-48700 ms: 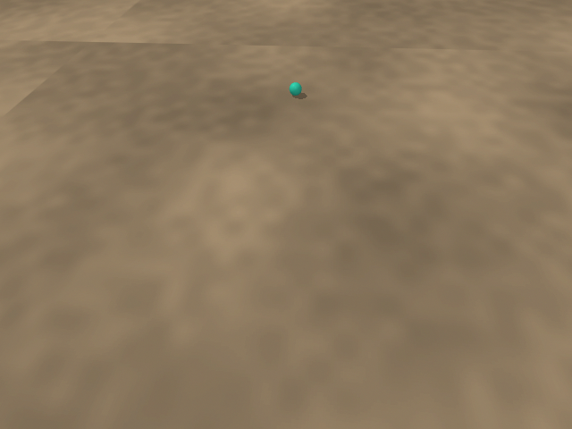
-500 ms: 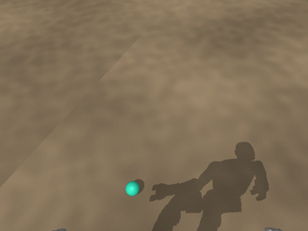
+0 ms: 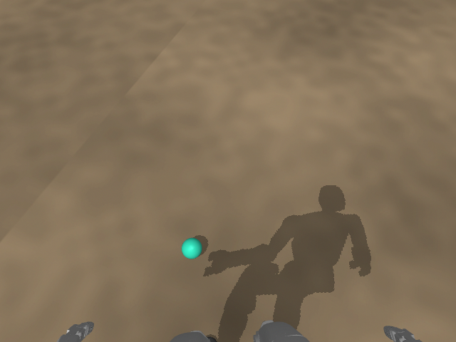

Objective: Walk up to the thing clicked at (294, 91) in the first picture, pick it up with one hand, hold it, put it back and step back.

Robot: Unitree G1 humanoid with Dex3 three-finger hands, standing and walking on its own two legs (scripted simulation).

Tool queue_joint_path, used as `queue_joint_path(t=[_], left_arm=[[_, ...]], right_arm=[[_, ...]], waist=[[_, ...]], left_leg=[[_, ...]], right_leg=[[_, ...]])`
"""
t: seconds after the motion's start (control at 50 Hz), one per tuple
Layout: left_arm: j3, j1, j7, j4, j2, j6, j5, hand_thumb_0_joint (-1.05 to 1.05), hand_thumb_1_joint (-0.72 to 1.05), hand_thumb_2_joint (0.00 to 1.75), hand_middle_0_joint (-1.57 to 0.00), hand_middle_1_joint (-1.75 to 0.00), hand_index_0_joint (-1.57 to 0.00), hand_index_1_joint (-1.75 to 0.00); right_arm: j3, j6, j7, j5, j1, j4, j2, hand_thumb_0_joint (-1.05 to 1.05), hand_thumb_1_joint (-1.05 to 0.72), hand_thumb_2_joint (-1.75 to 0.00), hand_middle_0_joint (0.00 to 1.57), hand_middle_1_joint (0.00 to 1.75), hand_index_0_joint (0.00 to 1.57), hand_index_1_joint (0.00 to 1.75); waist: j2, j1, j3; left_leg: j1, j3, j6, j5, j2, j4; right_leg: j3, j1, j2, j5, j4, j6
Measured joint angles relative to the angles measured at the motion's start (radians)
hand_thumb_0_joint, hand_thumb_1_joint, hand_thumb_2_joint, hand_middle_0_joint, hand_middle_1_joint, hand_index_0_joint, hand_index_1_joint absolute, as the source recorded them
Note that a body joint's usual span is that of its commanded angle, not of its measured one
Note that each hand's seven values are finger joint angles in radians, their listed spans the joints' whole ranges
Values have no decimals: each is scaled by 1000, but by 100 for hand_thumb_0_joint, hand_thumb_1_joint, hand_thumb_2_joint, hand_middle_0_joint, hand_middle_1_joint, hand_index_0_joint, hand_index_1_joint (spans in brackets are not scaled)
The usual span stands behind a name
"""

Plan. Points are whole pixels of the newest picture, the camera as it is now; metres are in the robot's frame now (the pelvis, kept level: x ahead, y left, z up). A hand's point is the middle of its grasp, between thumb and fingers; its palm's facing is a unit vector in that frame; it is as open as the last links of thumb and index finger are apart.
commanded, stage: step back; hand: left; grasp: from above
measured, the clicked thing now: (191, 248) +0.48 +0.15 -0.72
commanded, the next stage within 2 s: none
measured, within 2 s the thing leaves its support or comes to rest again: neither
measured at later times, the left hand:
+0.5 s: hand out of the picture +0.00 +0.27 -0.15, palm faces +0.02 -0.93 -0.36, open 7.4 cm
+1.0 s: hand out of the picture -0.20 +0.21 -0.13, palm faces -0.04 -0.91 -0.41, open 7.4 cm
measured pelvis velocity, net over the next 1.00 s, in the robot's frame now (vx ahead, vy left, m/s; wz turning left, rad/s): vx -0.28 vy -0.05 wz -0.04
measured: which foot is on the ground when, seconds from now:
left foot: down 0.00-0.12, up 0.14-0.42, down 0.44-0.86, up 0.88-1.00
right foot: up 0.00-0.04, down 0.06-0.46, up 0.48-0.82, down 0.84-1.00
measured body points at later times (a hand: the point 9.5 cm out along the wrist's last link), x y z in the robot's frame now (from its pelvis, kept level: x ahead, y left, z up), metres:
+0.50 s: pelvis -0.13 +0.01 -0.01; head -0.06 +0.03 +0.44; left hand +0.00 +0.31 -0.13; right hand -0.02 -0.31 -0.11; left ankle -0.13 +0.12 -0.73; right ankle -0.03 -0.11 -0.71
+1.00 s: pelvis -0.28 -0.05 +0.00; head -0.23 -0.08 +0.45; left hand -0.20 +0.26 -0.10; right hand -0.17 -0.37 -0.12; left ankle -0.26 +0.11 -0.65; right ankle -0.27 -0.17 -0.73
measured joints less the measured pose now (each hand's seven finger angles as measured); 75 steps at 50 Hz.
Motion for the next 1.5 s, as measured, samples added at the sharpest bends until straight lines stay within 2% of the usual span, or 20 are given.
queue_joint_path(t=[0.12, 0.2, 0.28, 0.38, 0.46, 0.54, 0.6, 0.66, 0.74, 0.82, 0.86, 0.9, 0.94, 1.02, 1.14, 1.18, 1.22, 1.28, 1.38, 1.5], left_arm=[[10, 31, -8, 1, -22, -20, 14, 1, 91, 90, -20, -30, -20, -30], [13, 49, -12, -34, -4, -26, 14, 1, 91, 90, -20, -30, -20, -30], [16, 34, -4, -69, -15, -23, 13, 1, 90, 90, -20, -30, -20, -30], [7, 11, -5, -125, -25, -21, 22, 1, 90, 90, -20, -30, -20, -30], [6, -10, -12, -144, 7, -1, 10, 1, 90, 90, -20, -30, -20, -30], [22, 16, -6, -102, 14, 23, 13, 1, 91, 90, -20, -30, -20, -30], [32, 50, -13, -91, 24, 22, 3, 1, 91, 90, -20, -30, -20, -30], [44, 85, -17, -87, 38, 15, 4, 1, 91, 90, -20, -30, -20, -30], [52, 111, -15, -74, 55, 15, 8, 1, 91, 90, -20, -30, -20, -30], [48, 117, -21, -57, 54, 4, 8, 1, 91, 90, -20, -30, -20, -30], [44, 103, -23, -36, 23, -7, 13, 1, 91, 90, -20, -30, -20, -30], [29, 110, -35, -38, -5, -10, 23, 1, 91, 90, -20, -30, -20, -30], [19, 127, -39, -48, -15, -8, 26, 1, 91, 90, -20, -30, -20, -30], [15, 122, -30, -63, -32, -3, 28, 1, 90, 90, -20, -30, -20, -30], [19, 42, -4, -139, -9, -16, 29, 1, 90, 90, -20, -30, -21, -30], [16, 10, -1, -160, 7, -12, 20, 1, 90, 90, -20, -30, -20, -30], [20, -23, -1, -162, 30, -1, 11, 1, 90, 90, -20, -30, -20, -30], [18, -18, 2, -137, 19, 17, 6, 1, 91, 90, -20, -30, -20, -30], [17, 36, -11, -101, 18, 20, -4, 1, 91, 90, -20, -30, -20, -30], [16, 85, -11, -65, 31, -5, 0, 1, 91, 90, -20, -30, -20, -30]], right_arm=[[1, 15, 10, 14, -30, 4, -24, 0, -90, -90, 21, 30, 21, 30], [7, 27, 16, 16, -36, 10, -13, 0, -90, -90, 21, 30, 21, 30], [10, 17, 17, 20, -18, -3, -41, 0, -90, -90, 21, 30, 21, 30], [6, 11, 4, 20, -1, -15, -80, 0, -91, -90, 20, 30, 21, 30], [-3, -1, 5, 0, 6, -7, -55, 0, -91, -90, 20, 30, 21, 30], [13, 0, 26, -20, 30, -8, -22, 0, -91, -90, 20, 30, 21, 30], [19, 2, 24, -26, 40, -6, -10, 0, -90, -90, 21, 30, 21, 30], [16, -6, 19, -20, 29, -26, -10, 0, -90, -90, 21, 30, 21, 30], [12, -16, 14, -13, -5, -69, -18, 0, -90, -90, 21, 30, 21, 30], [10, -7, 16, -13, -43, -104, -43, 0, -90, -90, 21, 30, 21, 30], [2, 6, 15, -5, -64, -101, -72, 0, -90, -90, 21, 30, 21, 30], [-10, 24, 6, 4, -56, -84, -83, 0, -90, -90, 21, 30, 21, 30], [-11, 34, 0, 11, -36, -62, -75, 0, -90, -90, 21, 30, 21, 30], [-4, 23, -1, 22, 19, -46, -83, 0, -91, -90, 20, 30, 21, 30], [7, 14, -3, 10, 69, -25, -66, 0, -91, -90, 20, 30, 21, 30], [8, 7, 1, 3, 76, -22, -53, 0, -91, -90, 20, 30, 21, 30], [9, 4, 6, -7, 62, -9, -18, 0, -91, -90, 20, 30, 21, 30], [23, 5, 23, -20, 64, -13, -10, 0, -90, -90, 21, 30, 21, 30], [22, 5, 16, -25, 46, -28, -15, 0, -90, -90, 21, 30, 21, 30], [11, 10, 18, -20, -32, -85, -50, 0, -90, -90, 21, 30, 21, 30]], waist=[[84, -1, -10], [36, 30, -30], [22, 44, -45], [39, 35, -32], [-19, 29, -1], [-22, 12, -24], [-14, 23, -53], [-16, 41, -61], [-16, 53, -40], [0, 59, -24], [68, 44, -4], [101, 31, -17], [66, 57, -45], [57, 48, -82], [56, 24, -53], [42, 15, -36], [-31, 28, 1], [-20, 16, -8], [-3, 23, -57], [11, 53, -45]], left_leg=[[-48, -11, -18, -16, 44, 91], [-115, -107, -68, -220, -41, 355], [-137, -191, -87, -236, -78, 520], [-45, -170, -102, -238, -15, 314], [57, -105, -78, -53, -1, 24], [31, -117, -63, -35, 30, 32], [18, -118, -69, 19, 62, -27], [-10, -103, -74, 53, 80, -46], [-60, -78, -80, 76, 100, -19], [-129, -58, -104, 83, 125, 51], [-162, -94, -110, 81, 160, 102], [-201, -164, -91, -57, 116, 185], [-231, -174, -88, -183, 30, 356], [-227, -195, -87, -186, -57, 558], [-63, -136, -94, -221, -9, 296], [7, -105, -82, -133, 14, 108], [27, -73, -65, -68, -20, 61], [-5, -87, -57, -50, 11, 79], [-42, -94, -70, 37, 67, 3], [-132, -68, -88, 94, 110, 28]], right_leg=[[-62, 81, 19, 121, -176, -31], [-39, 53, -14, 146, -178, -49], [-38, 20, -40, 211, -236, -40], [-65, -35, -47, 261, -244, -20], [-67, -85, -82, 253, -157, 1], [19, -153, 31, -37, 145, -2], [60, -173, 85, -29, 361, -6], [80, -135, 76, -18, 413, 15], [65, -40, 21, -54, 257, 41], [-2, 71, -43, 2, -60, 26], [-44, 107, -13, 47, -143, 11], [-68, 86, -9, 58, -126, -2], [-35, 55, -44, 73, -117, -11], [-35, 23, -75, 142, -179, -12], [-102, -51, -74, 192, -162, -17], [-127, -87, -81, 192, -119, -14], [-95, -112, -113, 194, -71, -15], [-29, -160, -25, -45, 132, -15], [48, -158, 57, -59, 418, -6], [-14, 38, -34, -51, 60, 26]])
